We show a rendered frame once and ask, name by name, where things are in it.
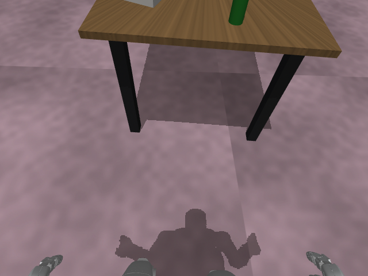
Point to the right robot hand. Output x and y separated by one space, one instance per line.
324 264

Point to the table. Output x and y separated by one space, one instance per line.
290 27

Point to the left robot hand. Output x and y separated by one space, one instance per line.
46 266

